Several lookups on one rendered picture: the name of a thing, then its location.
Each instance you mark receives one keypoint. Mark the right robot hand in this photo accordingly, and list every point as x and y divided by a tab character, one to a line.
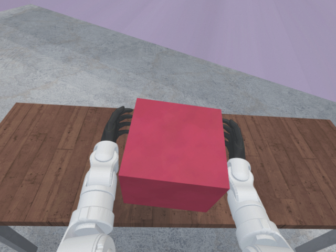
235	145

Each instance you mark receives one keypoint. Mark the right robot forearm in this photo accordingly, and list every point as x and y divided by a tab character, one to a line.
250	217

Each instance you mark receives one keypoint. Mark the left robot forearm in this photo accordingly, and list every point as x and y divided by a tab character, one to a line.
94	212

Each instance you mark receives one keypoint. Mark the left robot upper arm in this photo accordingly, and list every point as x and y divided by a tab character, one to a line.
90	243

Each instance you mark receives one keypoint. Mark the left robot hand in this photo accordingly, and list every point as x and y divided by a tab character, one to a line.
111	131

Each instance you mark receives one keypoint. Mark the table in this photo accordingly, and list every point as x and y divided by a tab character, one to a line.
45	155

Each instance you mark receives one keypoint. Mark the carton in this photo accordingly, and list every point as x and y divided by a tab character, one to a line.
174	157

